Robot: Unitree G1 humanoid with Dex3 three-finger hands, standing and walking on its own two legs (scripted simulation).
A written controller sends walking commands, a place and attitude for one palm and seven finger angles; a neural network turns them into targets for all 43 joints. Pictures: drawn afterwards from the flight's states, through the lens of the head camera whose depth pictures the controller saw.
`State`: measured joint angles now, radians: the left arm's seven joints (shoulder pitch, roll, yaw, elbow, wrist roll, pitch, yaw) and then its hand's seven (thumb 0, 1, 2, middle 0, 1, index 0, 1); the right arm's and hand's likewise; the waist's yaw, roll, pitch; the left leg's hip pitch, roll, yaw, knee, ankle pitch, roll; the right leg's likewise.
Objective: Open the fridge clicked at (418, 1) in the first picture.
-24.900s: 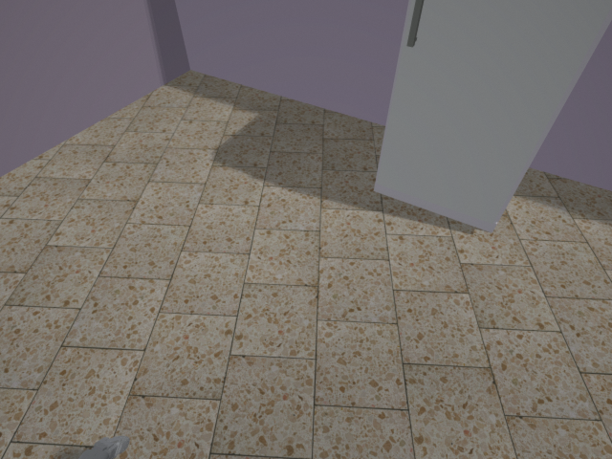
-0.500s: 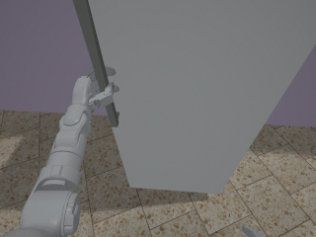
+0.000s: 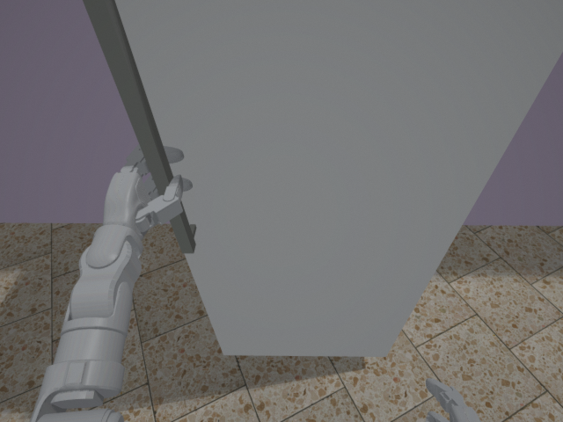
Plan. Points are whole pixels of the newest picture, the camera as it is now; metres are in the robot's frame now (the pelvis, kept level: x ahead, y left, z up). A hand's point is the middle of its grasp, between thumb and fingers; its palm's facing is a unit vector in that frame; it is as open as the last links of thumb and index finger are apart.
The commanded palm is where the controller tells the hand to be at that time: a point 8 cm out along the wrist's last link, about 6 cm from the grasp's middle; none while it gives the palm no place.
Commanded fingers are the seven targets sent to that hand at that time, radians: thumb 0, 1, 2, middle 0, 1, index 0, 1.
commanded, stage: pull the door a little, standing still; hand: left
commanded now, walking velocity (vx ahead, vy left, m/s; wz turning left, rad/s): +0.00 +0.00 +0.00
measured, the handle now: (160, 151) +0.43 +0.18 +0.19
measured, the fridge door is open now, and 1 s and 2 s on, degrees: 0 6 38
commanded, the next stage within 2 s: walk backward, drawing the door open in 0.48 s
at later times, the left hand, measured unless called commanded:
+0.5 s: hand (174, 205) +0.37 +0.15 +0.15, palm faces -0.02 -1.00 -0.02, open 6.2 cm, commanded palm +0.29 +0.21 +0.14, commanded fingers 0.00 0.90 0.90 -0.45 -1.40 -0.45 -1.40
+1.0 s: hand (170, 219) +0.34 +0.15 +0.14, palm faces +0.23 -0.90 -0.36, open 6.3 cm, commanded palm +0.30 +0.19 +0.14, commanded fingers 0.00 0.90 0.90 -0.45 -1.40 -0.45 -1.40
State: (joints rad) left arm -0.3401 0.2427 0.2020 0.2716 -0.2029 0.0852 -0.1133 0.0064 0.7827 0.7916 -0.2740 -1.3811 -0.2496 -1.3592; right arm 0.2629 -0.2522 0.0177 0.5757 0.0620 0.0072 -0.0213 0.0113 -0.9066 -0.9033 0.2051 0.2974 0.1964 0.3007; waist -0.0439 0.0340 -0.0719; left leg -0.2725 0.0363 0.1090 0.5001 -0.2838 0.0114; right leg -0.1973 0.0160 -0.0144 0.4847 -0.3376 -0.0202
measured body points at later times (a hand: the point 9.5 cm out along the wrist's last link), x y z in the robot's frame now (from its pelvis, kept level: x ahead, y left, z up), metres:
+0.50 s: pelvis +0.05 +0.00 +0.00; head +0.06 -0.01 +0.45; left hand +0.36 +0.21 +0.15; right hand +0.21 -0.24 -0.08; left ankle -0.02 +0.12 -0.73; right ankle -0.06 -0.09 -0.73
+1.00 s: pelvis +0.12 -0.02 +0.00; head +0.16 -0.08 +0.45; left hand +0.33 +0.20 +0.16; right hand +0.30 -0.25 -0.10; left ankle +0.18 +0.12 -0.67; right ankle +0.15 -0.02 -0.73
